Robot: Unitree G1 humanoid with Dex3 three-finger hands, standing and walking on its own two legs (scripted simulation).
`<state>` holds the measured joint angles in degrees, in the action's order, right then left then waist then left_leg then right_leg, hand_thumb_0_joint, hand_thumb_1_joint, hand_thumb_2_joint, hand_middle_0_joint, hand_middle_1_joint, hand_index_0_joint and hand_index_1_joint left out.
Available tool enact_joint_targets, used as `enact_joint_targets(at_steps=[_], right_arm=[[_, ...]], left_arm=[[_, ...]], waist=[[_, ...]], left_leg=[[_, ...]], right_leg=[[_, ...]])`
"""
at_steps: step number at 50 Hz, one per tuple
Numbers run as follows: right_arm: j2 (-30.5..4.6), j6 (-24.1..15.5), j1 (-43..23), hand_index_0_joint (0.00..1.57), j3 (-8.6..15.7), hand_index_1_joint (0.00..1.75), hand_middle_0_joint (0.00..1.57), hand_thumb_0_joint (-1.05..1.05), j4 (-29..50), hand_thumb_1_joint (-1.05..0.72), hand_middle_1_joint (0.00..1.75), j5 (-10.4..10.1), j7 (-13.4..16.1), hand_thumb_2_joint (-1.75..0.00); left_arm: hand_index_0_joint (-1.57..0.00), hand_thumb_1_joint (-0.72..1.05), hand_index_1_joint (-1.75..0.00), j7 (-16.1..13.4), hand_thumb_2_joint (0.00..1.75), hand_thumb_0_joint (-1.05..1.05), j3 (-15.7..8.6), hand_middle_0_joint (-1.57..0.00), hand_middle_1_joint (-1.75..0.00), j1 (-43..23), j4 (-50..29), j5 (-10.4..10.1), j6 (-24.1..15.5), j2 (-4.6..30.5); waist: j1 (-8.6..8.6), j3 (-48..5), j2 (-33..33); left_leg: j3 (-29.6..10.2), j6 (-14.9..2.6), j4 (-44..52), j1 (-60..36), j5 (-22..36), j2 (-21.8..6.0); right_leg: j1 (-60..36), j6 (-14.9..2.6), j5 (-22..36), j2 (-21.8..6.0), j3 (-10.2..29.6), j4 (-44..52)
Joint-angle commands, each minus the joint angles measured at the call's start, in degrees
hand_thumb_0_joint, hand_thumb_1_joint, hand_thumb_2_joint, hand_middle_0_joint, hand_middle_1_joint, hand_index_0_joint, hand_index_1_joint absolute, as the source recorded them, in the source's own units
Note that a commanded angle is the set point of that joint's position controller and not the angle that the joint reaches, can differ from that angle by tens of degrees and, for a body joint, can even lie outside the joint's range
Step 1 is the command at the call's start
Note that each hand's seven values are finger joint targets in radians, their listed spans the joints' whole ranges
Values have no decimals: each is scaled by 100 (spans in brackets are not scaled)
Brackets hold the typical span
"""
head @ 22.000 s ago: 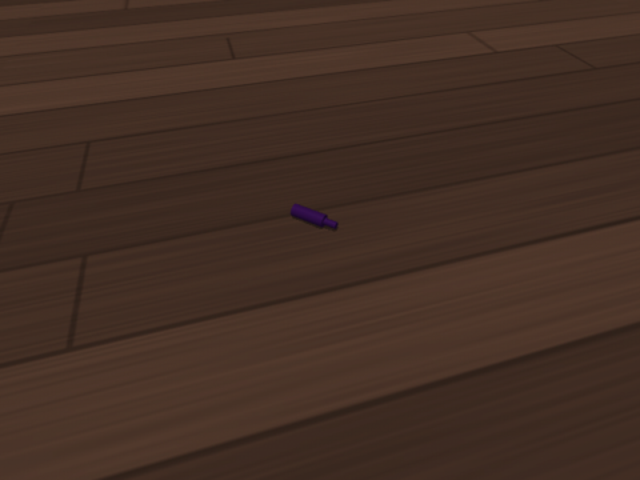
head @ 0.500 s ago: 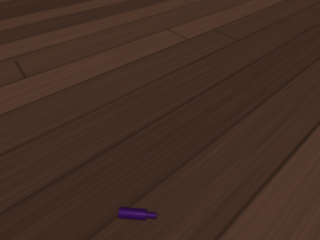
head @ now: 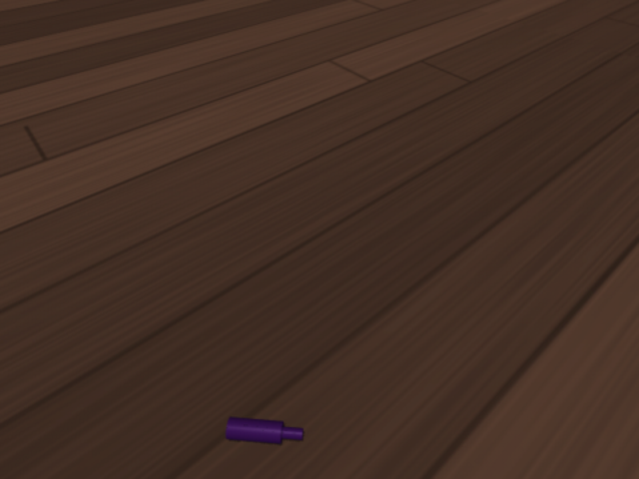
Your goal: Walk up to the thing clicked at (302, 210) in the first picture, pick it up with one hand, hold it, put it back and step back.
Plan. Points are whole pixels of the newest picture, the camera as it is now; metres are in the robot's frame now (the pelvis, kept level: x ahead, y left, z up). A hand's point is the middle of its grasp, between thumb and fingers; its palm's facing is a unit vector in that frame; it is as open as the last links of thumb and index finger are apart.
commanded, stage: walk up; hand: left
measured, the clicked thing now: (265, 431) +0.42 +0.19 -0.75
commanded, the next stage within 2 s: stand in 0.90 s
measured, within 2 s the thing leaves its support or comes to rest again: neither
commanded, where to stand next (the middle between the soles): +0.03 -0.02 m, yaw +0 degrees
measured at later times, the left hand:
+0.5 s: hand out of the picture +0.09 +0.26 -0.15, palm faces -0.01 -0.95 -0.32, open 7.4 cm
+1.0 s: hand out of the picture +0.08 +0.26 -0.15, palm faces -0.04 -0.95 -0.32, open 7.4 cm
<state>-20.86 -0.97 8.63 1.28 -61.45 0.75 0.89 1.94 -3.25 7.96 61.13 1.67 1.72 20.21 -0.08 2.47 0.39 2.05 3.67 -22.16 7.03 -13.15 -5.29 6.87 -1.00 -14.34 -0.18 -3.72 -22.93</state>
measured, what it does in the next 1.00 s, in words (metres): stands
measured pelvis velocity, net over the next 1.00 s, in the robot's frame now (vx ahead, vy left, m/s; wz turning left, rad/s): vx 0.00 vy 0.01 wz -0.03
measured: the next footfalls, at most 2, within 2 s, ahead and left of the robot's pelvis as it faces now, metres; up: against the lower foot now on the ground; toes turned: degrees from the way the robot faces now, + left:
none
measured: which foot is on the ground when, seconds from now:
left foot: down 0.00-1.00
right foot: down 0.00-1.00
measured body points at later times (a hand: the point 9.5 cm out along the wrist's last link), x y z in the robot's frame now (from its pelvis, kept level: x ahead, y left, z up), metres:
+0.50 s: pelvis +0.00 +0.00 +0.00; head +0.01 +0.01 +0.45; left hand +0.09 +0.31 -0.13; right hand +0.06 -0.31 -0.12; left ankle -0.02 +0.16 -0.74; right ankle -0.02 -0.11 -0.74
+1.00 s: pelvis +0.00 +0.01 +0.00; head +0.01 +0.01 +0.45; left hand +0.08 +0.31 -0.13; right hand +0.06 -0.30 -0.13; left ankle -0.02 +0.16 -0.74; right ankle -0.02 -0.11 -0.74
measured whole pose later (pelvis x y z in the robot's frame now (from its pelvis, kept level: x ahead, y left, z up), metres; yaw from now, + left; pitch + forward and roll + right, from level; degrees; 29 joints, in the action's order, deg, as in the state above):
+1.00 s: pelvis +0.00 +0.01 +0.00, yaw -2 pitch -2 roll +0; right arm -20.6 -0.5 8.0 0.1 -62.3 0.7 0.2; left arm 1.4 -1.7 7.2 62.2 1.0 0.4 20.1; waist 0.3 3.1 0.2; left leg 3.7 3.3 -20.4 5.9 -12.2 -5.3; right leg 6.2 -0.3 -12.4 -0.1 -2.1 -20.6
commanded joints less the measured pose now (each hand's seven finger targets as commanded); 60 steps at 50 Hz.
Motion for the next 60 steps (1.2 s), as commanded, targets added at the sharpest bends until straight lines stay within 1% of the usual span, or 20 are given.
enact_joint_targets(at_steps=[1, 11, 19, 22, 23, 25, 27, 30, 36, 38, 40, 43, 44, 45, 47, 52, 55, 58, 59, 60], right_arm=[[-1235, -105, -73, 20, 245, 30, 20, 0, 372, -90, 30, 2, 104, -90], [-1245, -134, -40, 20, 224, 30, 20, 0, 407, -90, 30, 5, 120, -90], [-1229, -123, -62, 20, 225, 30, 20, 0, 426, -90, 30, -1, 120, -90], [-1229, -141, -23, 20, 199, 30, 20, 0, 413, -90, 30, 7, 114, -90], [-1266, -147, -44, 20, 218, 30, 20, 0, 410, -90, 30, 12, 112, -90], [-1253, -155, -48, 20, 209, 30, 20, 0, 407, -90, 30, 6, 113, -90], [-1249, -154, -70, 20, 204, 30, 20, 0, 409, -90, 30, -3, 115, -90], [-1278, -156, -38, 20, 223, 30, 20, 0, 392, -90, 30, 6, 119, -90], [-1231, -162, -81, 20, 192, 30, 20, 0, 387, -90, 30, 2, 103, -90], [-1279, -154, -12, 20, 228, 30, 20, 0, 370, -90, 30, 8, 112, -90], [-1258, -159, -113, 20, 205, 30, 20, 0, 380, -90, 30, 9, 103, -90], [-1255, -157, -85, 20, 207, 30, 20, 0, 374, -90, 30, 6, 100, -90], [-1237, -154, -80, 20, 199, 30, 20, 0, 375, -90, 30, -4, 99, -90], [-1135, -96, -381, 20, 116, 30, 20, 0, 314, -90, 30, 24, 47, -90], [-1041, -55, -293, 20, 94, 30, 20, 0, 312, -90, 30, 9, 13, -90], [-1149, -57, -303, 20, 89, 30, 20, 0, 162, -90, 30, 6, -27, -90], [-1149, -57, -355, 20, 84, 30, 20, 0, 126, -90, 30, 12, -35, -90], [-1129, -51, -370, 20, 85, 30, 20, 0, 81, -90, 30, 10, -44, -90], [-1149, -54, -395, 20, 83, 30, 20, 0, 79, -90, 30, 24, -45, -90], [-1126, -53, -403, 20, 88, 30, 20, 0, 71, -90, 30, 17, -49, -90]], left_arm=[[-20, 90, -30, -109, 90, 0, -268, -20, -30, -199, -456, -29, -119, 1296], [-20, 90, -30, -99, 90, 0, -285, -20, -30, -232, -514, -48, -102, 1281], [-20, 90, -30, -97, 90, 0, -280, -20, -30, -241, -551, -53, -97, 1284], [-20, 90, -30, -87, 90, 0, -255, -20, -30, -302, -596, -63, -99, 1250], [-20, 90, -30, -86, 90, 0, -265, -20, -30, -294, -571, -51, -94, 1260], [-20, 90, -30, -82, 90, 0, -265, -20, -30, -278, -550, -55, -91, 1260], [-20, 90, -30, -77, 90, 0, -273, -20, -30, -259, -518, -55, -96, 1277], [-20, 90, -30, -75, 90, 0, -258, -20, -30, -268, -537, -55, -94, 1269], [-20, 90, -30, -71, 90, 0, -227, -20, -30, -238, -531, -72, -110, 1240], [-20, 90, -30, -81, 90, 0, -256, -20, -30, -245, -519, -51, -109, 1282], [-20, 90, -30, -76, 90, 0, -218, -20, -30, -210, -512, -71, -112, 1233], [-20, 90, -30, -81, 90, 0, -222, -20, -30, -217, -509, -70, -114, 1248], [-20, 90, -30, -83, 90, 0, -227, -20, -30, -232, -496, -76, -117, 1251], [-20, 90, -30, -131, 90, 0, -63, -20, -30, -333, -381, -114, -216, 1086], [-20, 90, -30, -181, 90, 0, -74, -20, -30, -341, -306, -97, -293, 1235], [-20, 90, -30, -207, 90, 0, -8, -20, -30, -325, -148, -115, -349, 1229], [-20, 90, -30, -229, 90, 0, 15, -20, -30, -322, -65, -111, -360, 1220], [-20, 90, -30, -232, 90, 0, 28, -20, -30, -345, -17, -112, -359, 1231], [-20, 90, -30, -223, 90, 0, 46, -20, -30, -341, -8, -108, -363, 1178], [-20, 90, -30, -231, 90, 0, 42, -20, -30, -358, -2, -101, -359, 1210]], waist=[[-6, -320, 123], [-27, -420, -2], [-27, -346, 25], [-5, -340, -30], [3, -332, -76], [-23, -312, -61], [-41, -250, -50], [6, -313, -66], [-28, -324, -26], [12, -360, -16], [-29, -317, -66], [-14, -347, -20], [-11, -311, -25], [-38, -288, -457], [42, -336, -148], [12, -438, -73], [6, -392, -47], [9, -281, 1], [-3, -306, -56], [8, -240, -35]], left_leg=[[-171, -496, 120, -74, 1133, -269], [-170, -518, 166, -99, 1366, -341], [-126, -503, 136, -92, 1122, -265], [-143, -498, 239, -108, 1096, -320], [-189, -518, 274, -85, 1092, -354], [-200, -515, 308, -67, 1088, -368], [-198, -507, 301, -23, 1095, -357], [-184, -517, 310, -52, 1007, -338], [-154, -501, 325, -124, 979, -335], [-173, -511, 296, -104, 1008, -350], [-165, -511, 330, -152, 989, -342], [-142, -499, 300, -190, 1025, -336], [-158, -483, 320, -168, 1026, -353], [-149, -439, 348, -58, 937, -353], [-202, -426, 422, -162, 1007, -366], [-229, -420, 513, -355, 1276, -402], [-249, -424, 564, -349, 1276, -408], [-296, -409, 670, -316, 956, -403], [-282, -437, 673, -301, 935, -411], [-301, -406, 731, -273, 877, -392]], right_leg=[[-16, -210, 1393, -732, 651, 459], [-118, -194, 1561, -661, 628, 287], [-4, -228, 1397, -664, 701, 345], [14, -212, 1274, -666, 745, 375], [4, -209, 1272, -625, 685, 334], [1, -192, 1230, -602, 676, 334], [-32, -181, 1311, -607, 672, 340], [-15, -207, 1237, -608, 708, 358], [15, -185, 1199, -631, 771, 432], [-34, -200, 1258, -622, 728, 377], [40, -174, 1240, -614, 749, 431], [70, -182, 1259, -614, 768, 425], [50, -173, 1269, -615, 754, 441], [-55, -94, 1409, -803, 846, 681], [-111, -75, 1618, -802, 807, 659], [-215, -31, 1860, -797, 738, 682], [-211, 12, 1803, -789, 697, 725], [-101, 32, 1359, -768, 679, 798], [-114, 39, 1370, -791, 703, 835], [-39, 38, 1265, -766, 666, 836]])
